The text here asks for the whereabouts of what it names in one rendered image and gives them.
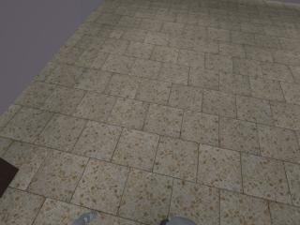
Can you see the cupboard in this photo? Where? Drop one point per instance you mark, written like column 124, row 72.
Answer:
column 7, row 173

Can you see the robot left hand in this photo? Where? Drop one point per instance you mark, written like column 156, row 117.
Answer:
column 84, row 218

